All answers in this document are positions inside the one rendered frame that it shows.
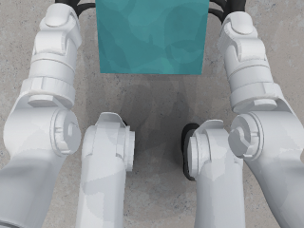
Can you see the robot thigh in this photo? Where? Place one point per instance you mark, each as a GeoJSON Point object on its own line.
{"type": "Point", "coordinates": [219, 180]}
{"type": "Point", "coordinates": [103, 174]}

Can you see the right robot forearm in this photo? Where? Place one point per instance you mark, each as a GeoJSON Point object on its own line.
{"type": "Point", "coordinates": [247, 68]}

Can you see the right robot upper arm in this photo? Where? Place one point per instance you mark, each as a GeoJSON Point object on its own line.
{"type": "Point", "coordinates": [271, 143]}

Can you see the left robot forearm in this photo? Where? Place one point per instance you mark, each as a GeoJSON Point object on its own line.
{"type": "Point", "coordinates": [53, 62]}

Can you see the left robot upper arm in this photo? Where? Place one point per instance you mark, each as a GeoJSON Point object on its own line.
{"type": "Point", "coordinates": [38, 140]}

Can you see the carton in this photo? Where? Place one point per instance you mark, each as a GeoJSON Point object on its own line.
{"type": "Point", "coordinates": [151, 36]}

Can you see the right robot thigh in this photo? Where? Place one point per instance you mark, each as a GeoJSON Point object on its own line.
{"type": "Point", "coordinates": [219, 180]}

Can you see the robot right hand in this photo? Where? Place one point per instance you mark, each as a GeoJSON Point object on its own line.
{"type": "Point", "coordinates": [228, 6]}

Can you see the robot left hand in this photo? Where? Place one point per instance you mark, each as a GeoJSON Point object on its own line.
{"type": "Point", "coordinates": [74, 4]}

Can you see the left robot thigh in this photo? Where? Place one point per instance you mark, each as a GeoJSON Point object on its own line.
{"type": "Point", "coordinates": [103, 174]}

